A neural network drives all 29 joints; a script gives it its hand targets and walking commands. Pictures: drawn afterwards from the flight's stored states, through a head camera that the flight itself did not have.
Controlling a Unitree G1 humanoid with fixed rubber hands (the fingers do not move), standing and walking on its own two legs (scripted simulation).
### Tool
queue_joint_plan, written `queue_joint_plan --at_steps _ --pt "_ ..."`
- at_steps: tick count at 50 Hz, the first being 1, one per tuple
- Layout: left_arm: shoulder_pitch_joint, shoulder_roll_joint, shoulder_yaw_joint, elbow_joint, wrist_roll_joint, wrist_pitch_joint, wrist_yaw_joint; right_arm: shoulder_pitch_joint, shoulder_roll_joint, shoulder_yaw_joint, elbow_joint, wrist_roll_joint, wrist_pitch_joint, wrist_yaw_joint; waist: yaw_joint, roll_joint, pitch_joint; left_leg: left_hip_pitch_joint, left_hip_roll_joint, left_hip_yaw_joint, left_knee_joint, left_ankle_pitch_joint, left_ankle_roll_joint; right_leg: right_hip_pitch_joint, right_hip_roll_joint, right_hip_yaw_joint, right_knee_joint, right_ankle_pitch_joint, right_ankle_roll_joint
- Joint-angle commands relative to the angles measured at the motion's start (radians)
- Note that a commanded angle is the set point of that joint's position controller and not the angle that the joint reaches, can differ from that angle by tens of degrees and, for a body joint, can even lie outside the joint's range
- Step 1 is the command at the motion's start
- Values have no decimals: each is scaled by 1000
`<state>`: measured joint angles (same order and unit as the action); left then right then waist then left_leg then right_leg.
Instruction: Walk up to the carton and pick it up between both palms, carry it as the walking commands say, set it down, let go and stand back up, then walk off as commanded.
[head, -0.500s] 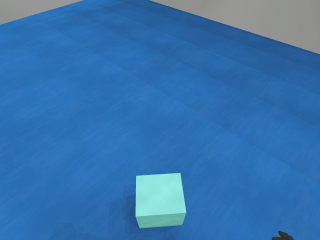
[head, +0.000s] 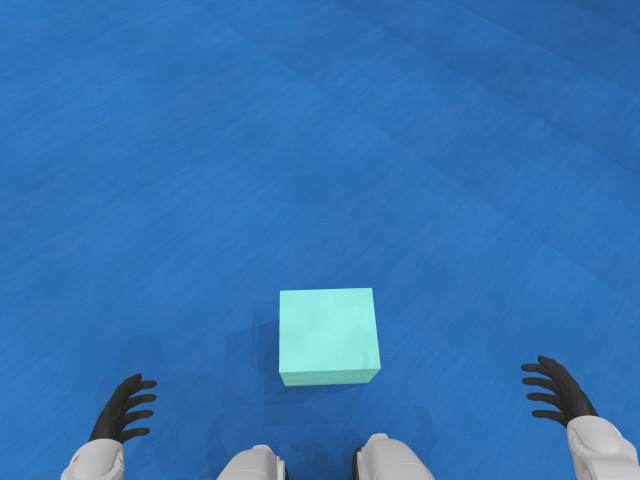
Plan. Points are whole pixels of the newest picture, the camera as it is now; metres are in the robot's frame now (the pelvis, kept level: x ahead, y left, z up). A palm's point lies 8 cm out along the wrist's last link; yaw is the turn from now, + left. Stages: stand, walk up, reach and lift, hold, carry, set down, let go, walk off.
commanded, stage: reach and lift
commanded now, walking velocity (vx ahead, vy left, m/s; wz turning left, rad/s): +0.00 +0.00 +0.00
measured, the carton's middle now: (326, 339) +0.43 -0.02 -0.63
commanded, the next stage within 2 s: none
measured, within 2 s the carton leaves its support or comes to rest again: neither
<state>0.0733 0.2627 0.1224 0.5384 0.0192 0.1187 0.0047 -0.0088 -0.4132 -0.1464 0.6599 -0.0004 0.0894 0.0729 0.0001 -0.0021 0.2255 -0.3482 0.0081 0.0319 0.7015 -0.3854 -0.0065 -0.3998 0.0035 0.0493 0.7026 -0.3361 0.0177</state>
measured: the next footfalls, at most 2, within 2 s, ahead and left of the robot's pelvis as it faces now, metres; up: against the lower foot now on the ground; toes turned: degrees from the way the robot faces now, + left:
none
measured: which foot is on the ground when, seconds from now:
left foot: down 0.00-1.00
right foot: down 0.00-1.00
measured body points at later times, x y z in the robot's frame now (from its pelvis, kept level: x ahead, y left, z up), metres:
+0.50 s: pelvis -0.04 +0.00 -0.04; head +0.16 +0.00 +0.36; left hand +0.29 +0.25 -0.16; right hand +0.31 -0.29 -0.14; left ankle -0.01 +0.12 -0.72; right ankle +0.02 -0.13 -0.72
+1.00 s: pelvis -0.04 -0.01 -0.07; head +0.26 -0.01 +0.27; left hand +0.42 +0.21 -0.20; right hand +0.44 -0.26 -0.19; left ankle -0.01 +0.12 -0.72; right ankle +0.02 -0.13 -0.72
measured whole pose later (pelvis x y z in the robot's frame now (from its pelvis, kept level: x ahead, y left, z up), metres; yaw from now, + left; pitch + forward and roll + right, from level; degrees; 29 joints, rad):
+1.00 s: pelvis -0.04 -0.01 -0.07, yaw +1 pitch +42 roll +1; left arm -0.85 0.22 0.27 0.75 -0.03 0.10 0.07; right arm -0.94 -0.41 -0.24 0.92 0.04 0.06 0.07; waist 0.00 0.00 -0.02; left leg -1.36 0.00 0.01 0.98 -0.34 -0.01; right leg -1.40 0.01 0.05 0.96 -0.29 0.02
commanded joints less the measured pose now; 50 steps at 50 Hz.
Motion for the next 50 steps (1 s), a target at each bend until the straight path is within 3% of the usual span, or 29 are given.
queue_joint_plan --at_steps 1,3,7,8,9,12,13,15,16,17,18,19,22,23,24,26,27,28,33,37,38,39,40,41,42,45,46,49,50 --pt "-109 122 24 -37 -6 -32 26 -60 -74 -78 -37 -27 -31 -4 -62 -13 -425 -109 -33 -69 54 468 -43 30 29 -68 107 480 17" --pt "-106 108 19 -2 -19 -39 34 -60 -56 -67 -4 -17 -41 -7 -73 5 -491 -113 -35 -84 96 575 -47 -60 31 -62 141 534 8" --pt "-215 103 1 -25 -60 -67 55 -145 -69 -64 8 7 -78 -3 -83 29 -609 -88 -12 -120 143 660 -57 -224 25 -57 177 476 9" --pt "-266 107 28 -50 -60 -76 52 -191 -69 -61 5 20 -82 -7 -65 58 -657 -112 -14 -119 162 687 -56 -238 20 -50 186 485 9" --pt "-310 111 24 -37 -63 -74 52 -225 -56 -50 3 38 -81 -8 -79 46 -642 -134 -23 -114 166 637 -50 -285 20 -45 180 481 11" --pt "-353 113 28 -28 -90 -72 51 -294 -73 -58 -6 53 -80 -9 -67 26 -726 -209 -31 -109 175 634 -51 -269 16 -43 188 547 4" --pt "-407 125 34 -10 -84 -71 51 -328 -73 -73 20 52 -78 -14 -78 25 -714 -247 -25 -112 172 613 -53 -311 17 -50 196 497 10" --pt "-466 120 35 25 -87 -54 44 -412 -54 -49 32 84 -59 -3 -57 21 -680 -337 -35 -92 157 415 -49 -310 15 -48 192 394 3" --pt "-478 101 23 36 -103 -49 44 -406 -66 -56 34 79 -55 -4 -63 8 -683 -358 -34 -89 150 416 -46 -318 14 -46 188 404 2" --pt "-513 119 48 44 -92 -42 40 -441 -41 -50 38 96 -46 -2 -42 18 -701 -385 -41 -77 153 339 -43 -317 11 -50 192 345 6" --pt "-592 109 36 32 -100 -41 37 -524 -65 -70 28 97 -45 -6 -63 11 -712 -407 -32 -79 163 295 -43 -312 9 -42 189 315 2" --pt "-616 120 49 45 -95 -32 43 -542 -67 -69 53 112 -37 1 -52 55 -714 -385 -36 -82 159 284 -49 -363 5 -52 196 273 0" --pt "-716 133 70 52 -94 -17 49 -682 -103 -67 42 110 -25 6 -42 27 -729 -446 -40 -66 165 178 -54 -384 8 -59 205 186 2" --pt "-764 106 66 42 -101 -19 54 -702 -91 -70 76 116 -27 5 -56 42 -751 -469 -41 -70 165 201 -55 -399 4 -57 214 213 -6" --pt "-800 126 78 48 -97 -11 51 -760 -82 -64 78 119 -18 5 -38 16 -738 -472 -41 -62 158 150 -46 -397 6 -60 208 149 4" --pt "-844 135 103 91 -69 8 57 -834 -91 -58 116 124 -1 9 -10 46 -747 -510 -41 -54 172 94 -54 -456 3 -65 227 79 0" --pt "-858 124 100 89 -76 7 54 -859 -75 -63 109 119 2 7 -3 33 -775 -525 -42 -46 170 113 -49 -431 5 -70 226 103 2" --pt "-849 103 102 109 -73 10 58 -861 -98 -85 128 105 -2 8 -23 16 -781 -509 -41 -50 175 130 -56 -458 10 -74 229 115 -4" --pt "-996 87 118 79 -63 -11 77 -929 -111 -134 221 89 -24 18 -45 57 -930 -507 -46 -68 212 273 -70 -533 26 -80 276 226 -12" --pt "-1052 101 165 80 -42 -30 81 -1026 -104 -135 181 106 -49 18 6 41 -1097 -478 -56 -74 262 488 -56 -566 37 -67 311 387 -5" --pt "-1066 75 144 71 -55 -34 80 -1037 -118 -159 174 98 -57 20 -30 43 -1117 -450 -48 -88 256 528 -57 -580 41 -81 311 414 -7" --pt "-1071 82 165 75 -48 -35 83 -1025 -104 -154 182 111 -61 22 -15 45 -1151 -442 -49 -87 270 593 -56 -602 41 -69 307 455 -6" --pt "-1110 74 162 58 -52 -42 82 -1034 -111 -166 200 107 -65 17 -36 51 -1160 -456 -50 -92 282 621 -55 -609 43 -64 312 482 -11" --pt "-1077 79 180 61 -35 -52 79 -1041 -80 -147 171 128 -72 20 11 58 -1189 -430 -54 -89 284 688 -49 -627 44 -57 314 527 -5" --pt "-1109 44 164 86 -50 -44 75 -1054 -92 -160 201 118 -72 19 -24 70 -1185 -423 -47 -104 295 727 -46 -669 40 -58 311 523 -14" --pt "-1157 70 205 83 -34 -47 67 -1155 -103 -157 134 129 -71 22 22 32 -1247 -466 -44 -96 311 746 -41 -665 44 -48 324 561 -14" --pt "-1158 74 214 102 -30 -43 64 -1157 -116 -173 132 105 -70 17 4 18 -1268 -490 -50 -89 319 748 -41 -631 46 -50 328 606 -12" --pt "-1203 53 226 123 -22 -42 51 -1184 -82 -171 173 104 -55 19 7 31 -1294 -513 -47 -86 325 764 -37 -676 41 -44 316 607 -13" --pt "-1206 22 203 134 -43 -38 42 -1207 -71 -170 156 103 -49 20 -2 -12 -1272 -645 -51 -73 305 678 -35 -591 41 -34 322 641 -19"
